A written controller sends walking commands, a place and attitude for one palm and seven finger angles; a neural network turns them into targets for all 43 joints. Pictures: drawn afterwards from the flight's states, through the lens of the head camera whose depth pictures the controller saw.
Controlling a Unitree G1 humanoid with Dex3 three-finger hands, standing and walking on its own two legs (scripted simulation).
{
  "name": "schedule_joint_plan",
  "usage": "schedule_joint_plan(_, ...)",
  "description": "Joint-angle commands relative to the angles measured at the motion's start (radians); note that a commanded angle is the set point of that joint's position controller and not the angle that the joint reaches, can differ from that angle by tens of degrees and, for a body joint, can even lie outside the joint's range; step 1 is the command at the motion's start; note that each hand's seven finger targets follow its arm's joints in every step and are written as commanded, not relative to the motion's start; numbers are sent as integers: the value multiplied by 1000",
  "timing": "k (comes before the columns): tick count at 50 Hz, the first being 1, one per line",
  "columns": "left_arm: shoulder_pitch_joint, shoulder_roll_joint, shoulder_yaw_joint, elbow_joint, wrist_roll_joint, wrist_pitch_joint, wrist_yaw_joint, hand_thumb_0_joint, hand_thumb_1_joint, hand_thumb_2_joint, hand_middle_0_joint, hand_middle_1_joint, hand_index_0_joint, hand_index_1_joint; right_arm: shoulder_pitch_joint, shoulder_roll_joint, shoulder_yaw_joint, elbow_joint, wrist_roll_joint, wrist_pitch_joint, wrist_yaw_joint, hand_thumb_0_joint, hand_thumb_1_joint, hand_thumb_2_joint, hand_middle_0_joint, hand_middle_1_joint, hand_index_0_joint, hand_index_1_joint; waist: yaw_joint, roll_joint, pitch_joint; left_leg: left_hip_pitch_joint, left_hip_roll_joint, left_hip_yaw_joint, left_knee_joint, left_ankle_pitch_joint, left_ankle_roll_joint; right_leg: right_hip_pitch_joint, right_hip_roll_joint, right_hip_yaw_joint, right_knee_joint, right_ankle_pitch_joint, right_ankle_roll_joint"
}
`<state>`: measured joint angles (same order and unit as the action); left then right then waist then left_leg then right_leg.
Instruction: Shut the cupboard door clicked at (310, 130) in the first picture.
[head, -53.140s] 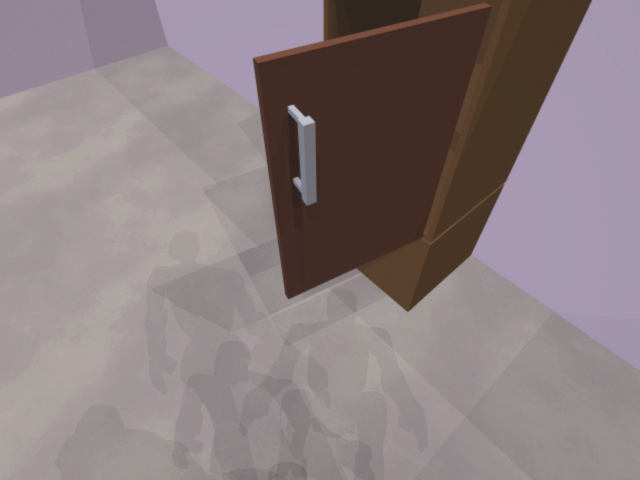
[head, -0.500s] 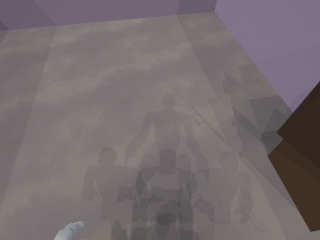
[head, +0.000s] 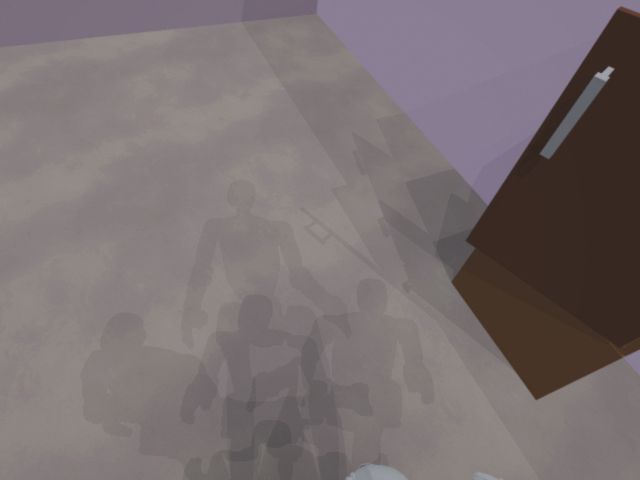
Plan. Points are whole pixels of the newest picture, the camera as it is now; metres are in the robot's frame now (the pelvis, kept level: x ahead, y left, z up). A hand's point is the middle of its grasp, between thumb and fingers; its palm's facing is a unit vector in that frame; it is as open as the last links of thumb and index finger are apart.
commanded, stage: turn to face it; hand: left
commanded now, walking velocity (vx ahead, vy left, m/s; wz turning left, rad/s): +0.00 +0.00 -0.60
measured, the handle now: (575, 114) +0.70 -0.39 +0.10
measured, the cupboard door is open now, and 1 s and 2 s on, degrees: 22 22 22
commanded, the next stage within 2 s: take the last steps up to it in 0.98 s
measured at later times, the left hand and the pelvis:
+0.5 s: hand (222, 470) +0.15 +0.13 -0.15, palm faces -0.28 -0.93 -0.25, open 7.4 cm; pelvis +0.01 -0.03 +0.00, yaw -17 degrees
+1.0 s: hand (247, 406) +0.23 +0.12 -0.16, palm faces -0.52 -0.82 -0.24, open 7.4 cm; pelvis +0.03 -0.01 +0.00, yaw -32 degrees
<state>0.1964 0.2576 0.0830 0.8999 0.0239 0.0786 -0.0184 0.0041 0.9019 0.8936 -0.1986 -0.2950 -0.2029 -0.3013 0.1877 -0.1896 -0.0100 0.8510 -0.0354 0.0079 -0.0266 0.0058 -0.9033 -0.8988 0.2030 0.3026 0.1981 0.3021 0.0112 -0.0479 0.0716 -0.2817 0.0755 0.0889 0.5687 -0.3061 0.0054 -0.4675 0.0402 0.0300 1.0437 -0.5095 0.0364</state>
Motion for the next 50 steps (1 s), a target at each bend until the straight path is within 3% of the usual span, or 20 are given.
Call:
schedule_joint_plan(1,-39,57,20,-101,-6,-20,-18,0,900,900,-200,-300,-200,-300,46,-207,-62,-56,-1,-10,-25,0,-900,-900,200,300,200,300,-21,230,-101,198,251,-111,-175,595,122,-91,-60,-32,78,26,19)
schedule_joint_plan(8,-80,39,9,-119,-4,-27,-26,0,900,900,-200,-300,-200,-300,78,-240,-86,-26,1,1,-6,0,-900,-900,200,300,200,300,-48,283,-86,152,279,-21,-136,455,105,75,-46,-130,-258,72,-1)
schedule_joint_plan(11,16,66,19,-92,-2,-38,-22,0,900,900,-200,-300,-200,-300,29,-250,-91,-31,9,6,1,0,-900,-900,200,300,200,300,17,219,-116,55,254,39,9,330,36,275,-39,-138,-511,287,-28)
schedule_joint_plan(12,95,137,31,-68,4,-50,-13,0,900,900,-200,-300,-200,-300,27,-213,-89,-41,19,7,7,0,-900,-900,200,300,200,300,55,41,-156,-49,192,87,180,173,-19,418,-135,-11,-635,410,-61)
schedule_joint_plan(13,146,253,51,-52,10,-67,4,0,900,900,-200,-300,-200,-300,-13,-125,-62,-92,22,9,13,0,-900,-900,200,300,200,300,83,-296,-137,-329,18,115,433,-325,-78,520,-381,369,-698,734,-164)
schedule_joint_plan(14,173,274,51,-45,-8,-61,18,0,900,900,-200,-300,-200,-300,-47,-158,-61,-104,21,27,4,0,-900,-900,200,300,200,300,95,-259,-135,-347,13,-40,582,-356,-71,422,-448,416,-715,773,-243)
schedule_joint_plan(15,123,247,44,-59,-8,-58,23,0,900,900,-200,-300,-200,-300,-51,-149,-61,-100,24,32,6,0,-900,-900,200,300,200,300,64,-164,-83,-375,32,-94,634,-271,-65,375,-412,351,-731,626,-258)
schedule_joint_plan(16,49,216,43,-79,-3,-59,31,0,900,900,-200,-300,-200,-300,-37,-147,-65,-84,21,32,2,0,-900,-900,200,300,200,300,32,-257,-80,-408,39,-103,648,-221,-70,362,-359,359,-747,517,-233)
schedule_joint_plan(20,-38,155,19,-108,-4,-64,30,0,900,900,-200,-300,-200,-300,9,-152,-64,-38,16,31,15,0,-900,-900,200,300,200,300,-19,-121,-113,-282,25,-76,553,-68,-93,298,-249,185,-690,597,-198)
schedule_joint_plan(26,16,184,28,-80,4,-60,24,0,900,900,-200,-300,-200,-300,-26,-127,-59,-58,24,23,11,0,-900,-900,200,300,200,300,7,-84,-117,-206,-29,-59,290,-109,-91,302,-251,289,-671,586,-230)
schedule_joint_plan(28,-3,186,33,-81,6,-56,25,0,900,900,-200,-300,-200,-300,0,-127,-59,-60,30,14,6,0,-900,-900,200,300,200,300,-2,-113,-130,-130,-39,-63,165,-114,-83,282,-251,314,-636,627,-221)
schedule_joint_plan(30,-44,174,31,-84,-3,-51,25,0,900,900,-200,-300,-200,-300,82,-131,-57,-31,32,2,-1,0,-900,-900,200,300,200,300,-48,-108,-149,29,-52,-61,-49,37,-76,206,-209,303,-572,608,-165)
schedule_joint_plan(31,-50,136,24,-94,-12,-45,24,0,900,900,-200,-300,-200,-300,119,-169,-62,-18,29,-8,-6,0,-900,-900,200,300,200,300,-62,-6,-164,168,9,-106,-182,110,-62,104,-136,249,-499,496,-112)
schedule_joint_plan(32,-4,72,11,-104,-22,-39,15,0,900,900,-200,-300,-200,-300,127,-269,-78,-22,14,-16,-9,0,-900,-900,200,300,200,300,-53,275,-184,279,246,-351,-262,191,19,-65,15,113,-311,155,-44)
schedule_joint_plan(33,-27,80,5,-113,-15,-43,12,0,900,900,-200,-300,-200,-300,142,-303,-84,-34,11,-9,-12,0,-900,-900,200,300,200,300,-64,356,-161,226,385,-448,-274,313,115,-90,13,14,-94,-109,-17)
schedule_joint_plan(34,-32,89,14,-120,-7,-39,9,0,900,900,-200,-300,-200,-300,119,-290,-75,-50,0,-4,-13,0,-900,-900,200,300,200,300,-57,265,-120,113,393,-414,-275,300,161,-51,-23,40,36,-101,-18)
schedule_joint_plan(36,-16,102,30,-81,5,-26,-3,0,900,900,-200,-300,-200,-300,36,-228,-56,-60,0,-13,-22,0,-900,-900,200,300,200,300,-14,278,-62,68,294,-296,-278,351,120,-87,-44,37,150,9,4)
schedule_joint_plan(40,-17,54,16,-69,-5,-21,-12,0,900,900,-200,-300,-200,-300,72,-197,-52,-35,2,-17,-27,0,-900,-900,200,300,200,300,-19,224,-105,208,225,-113,-198,594,113,-97,-54,-16,105,78,20)
schedule_joint_plan(47,-76,14,-5,-77,-5,-27,-8,0,900,900,-200,-300,-200,-300,134,-214,-72,28,0,-7,-14,0,-900,-900,200,300,200,300,-55,261,-116,207,253,-68,-163,567,133,46,-52,-95,-220,57,2)
schedule_joint_plan(50,-15,22,-4,-55,-6,-38,-2,0,900,900,-200,-300,-200,-300,108,-221,-78,42,6,-2,-7,0,-900,-900,200,300,200,300,-19,232,-130,145,248,-46,-96,495,98,203,-37,-114,-454,207,-22)
